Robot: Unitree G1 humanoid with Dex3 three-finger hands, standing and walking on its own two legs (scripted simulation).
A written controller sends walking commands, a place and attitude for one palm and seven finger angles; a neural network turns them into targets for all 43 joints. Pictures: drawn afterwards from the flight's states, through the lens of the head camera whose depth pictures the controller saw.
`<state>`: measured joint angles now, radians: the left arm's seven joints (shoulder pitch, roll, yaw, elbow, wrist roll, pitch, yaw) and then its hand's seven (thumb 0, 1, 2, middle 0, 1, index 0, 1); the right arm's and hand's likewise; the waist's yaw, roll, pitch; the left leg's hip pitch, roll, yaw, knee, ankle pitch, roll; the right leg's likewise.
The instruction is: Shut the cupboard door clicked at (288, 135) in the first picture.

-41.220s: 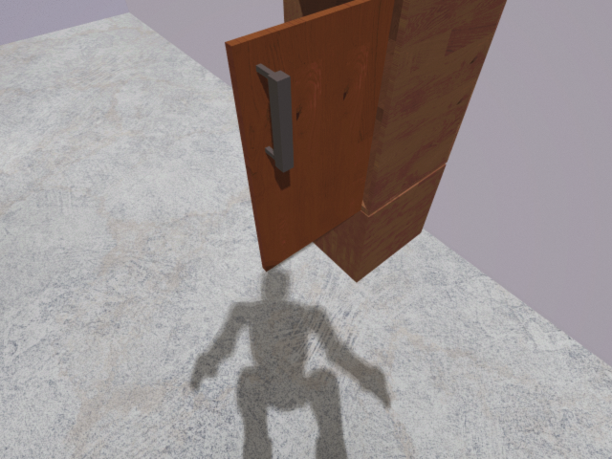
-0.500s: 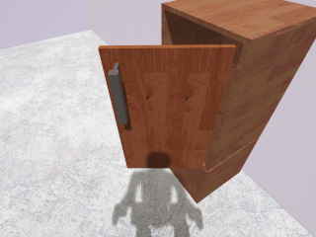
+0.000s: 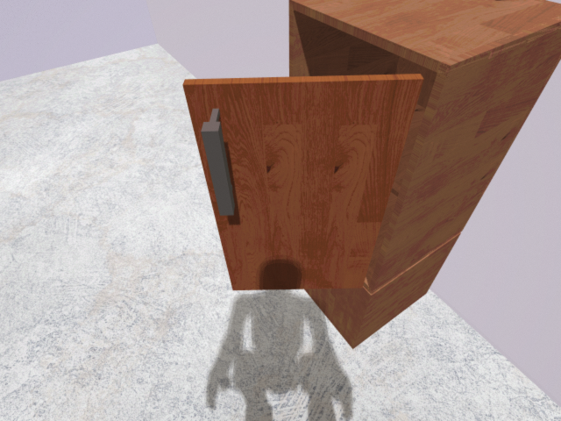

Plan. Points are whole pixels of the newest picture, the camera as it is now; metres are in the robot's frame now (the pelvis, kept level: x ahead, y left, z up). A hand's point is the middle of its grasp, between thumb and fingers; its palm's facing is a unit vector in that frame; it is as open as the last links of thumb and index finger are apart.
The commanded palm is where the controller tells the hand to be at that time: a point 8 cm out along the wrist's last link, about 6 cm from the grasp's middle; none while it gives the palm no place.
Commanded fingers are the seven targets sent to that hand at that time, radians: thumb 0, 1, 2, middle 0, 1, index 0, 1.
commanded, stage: come to a stop and stand still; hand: left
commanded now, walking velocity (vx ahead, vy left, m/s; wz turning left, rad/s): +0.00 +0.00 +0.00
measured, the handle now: (221, 164) +0.49 +0.13 +0.12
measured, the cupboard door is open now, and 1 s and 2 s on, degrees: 57 57 57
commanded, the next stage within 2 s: look again from close up in 0.02 s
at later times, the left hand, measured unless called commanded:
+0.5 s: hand out of the picture +0.01 +0.12 -0.17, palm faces +0.02 -0.98 -0.18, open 7.3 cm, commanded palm none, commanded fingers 0.00 0.90 0.90 -0.20 -0.30 -0.20 -0.30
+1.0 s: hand (214, 331) +0.24 +0.11 +0.02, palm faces +0.12 -0.99 +0.02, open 6.8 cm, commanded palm +0.14 +0.17 -0.04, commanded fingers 0.00 0.90 0.90 -0.46 -0.58 -0.46 -0.58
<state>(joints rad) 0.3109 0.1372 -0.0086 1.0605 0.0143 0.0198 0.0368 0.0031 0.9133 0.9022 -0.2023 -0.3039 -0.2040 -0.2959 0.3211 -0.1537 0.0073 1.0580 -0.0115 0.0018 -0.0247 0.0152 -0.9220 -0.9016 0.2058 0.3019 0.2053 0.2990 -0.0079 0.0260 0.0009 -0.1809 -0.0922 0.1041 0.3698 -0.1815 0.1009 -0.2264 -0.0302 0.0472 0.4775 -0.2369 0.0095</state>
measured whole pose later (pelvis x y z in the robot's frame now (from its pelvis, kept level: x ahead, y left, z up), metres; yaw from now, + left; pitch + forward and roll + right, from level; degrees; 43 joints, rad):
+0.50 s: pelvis +0.03 -0.04 +0.00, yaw +0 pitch +0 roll +1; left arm 0.32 0.12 -0.03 1.11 0.01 -0.01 0.04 0.01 0.92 0.90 -0.20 -0.30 -0.21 -0.30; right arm 0.29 -0.15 0.02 1.11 0.00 -0.02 -0.03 0.01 -0.92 -0.90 0.20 0.30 0.20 0.30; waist 0.00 0.00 0.01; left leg -0.16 -0.03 0.07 0.38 -0.22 0.04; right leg -0.18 0.03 0.01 0.43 -0.25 -0.04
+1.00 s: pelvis +0.02 -0.06 -0.03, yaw +3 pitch +7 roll +2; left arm 0.35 0.14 0.09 0.15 -0.24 -0.48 -0.13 0.01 0.92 0.90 -0.29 -0.41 -0.30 -0.40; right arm 0.22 -0.27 -0.05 0.71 0.01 -0.30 -0.02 0.02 -0.92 -0.90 0.20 0.30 0.20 0.30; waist -0.04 -0.01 -0.13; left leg -0.51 -0.03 0.03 0.76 -0.38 0.01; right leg -0.51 0.02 -0.03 0.81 -0.43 -0.06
